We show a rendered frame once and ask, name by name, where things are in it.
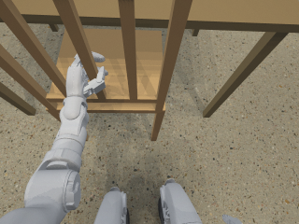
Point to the left robot forearm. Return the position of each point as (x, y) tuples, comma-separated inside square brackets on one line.
[(66, 150)]

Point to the right robot thigh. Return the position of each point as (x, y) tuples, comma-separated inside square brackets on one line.
[(180, 207)]

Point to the robot left hand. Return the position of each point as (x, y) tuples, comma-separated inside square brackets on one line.
[(77, 78)]

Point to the robot left upper arm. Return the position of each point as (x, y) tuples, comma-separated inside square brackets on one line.
[(51, 194)]

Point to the robot right hand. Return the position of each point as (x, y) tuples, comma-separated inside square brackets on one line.
[(230, 220)]

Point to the robot right shin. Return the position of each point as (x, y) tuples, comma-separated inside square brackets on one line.
[(166, 212)]

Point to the table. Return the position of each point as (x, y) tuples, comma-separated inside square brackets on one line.
[(276, 18)]

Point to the chair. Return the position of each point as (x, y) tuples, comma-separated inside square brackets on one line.
[(138, 74)]

